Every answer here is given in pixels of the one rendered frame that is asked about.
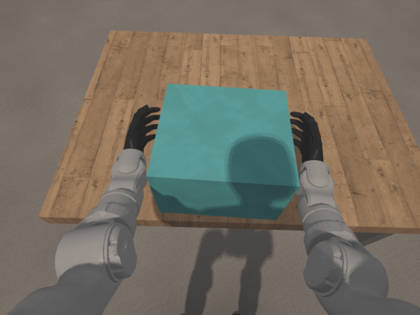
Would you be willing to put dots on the right robot forearm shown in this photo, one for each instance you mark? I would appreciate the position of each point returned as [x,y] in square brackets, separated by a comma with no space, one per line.
[320,216]

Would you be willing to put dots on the left robot upper arm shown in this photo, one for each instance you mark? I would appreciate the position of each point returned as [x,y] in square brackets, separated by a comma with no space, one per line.
[91,263]

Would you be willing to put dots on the left robot forearm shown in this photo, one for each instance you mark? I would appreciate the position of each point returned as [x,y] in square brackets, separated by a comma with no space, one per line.
[123,198]

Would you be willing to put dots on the robot left hand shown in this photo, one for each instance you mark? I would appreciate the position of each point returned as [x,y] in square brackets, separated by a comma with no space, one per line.
[136,135]

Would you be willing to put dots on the robot right hand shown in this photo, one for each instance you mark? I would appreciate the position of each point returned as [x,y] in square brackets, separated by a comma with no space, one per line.
[310,145]

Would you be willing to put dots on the carton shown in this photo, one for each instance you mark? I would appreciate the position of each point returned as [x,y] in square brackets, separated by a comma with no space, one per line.
[223,151]

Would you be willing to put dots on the right robot upper arm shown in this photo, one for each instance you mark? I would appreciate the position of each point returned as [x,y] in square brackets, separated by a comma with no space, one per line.
[347,281]

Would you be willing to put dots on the table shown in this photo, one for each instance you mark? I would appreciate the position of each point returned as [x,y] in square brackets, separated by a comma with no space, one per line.
[373,157]

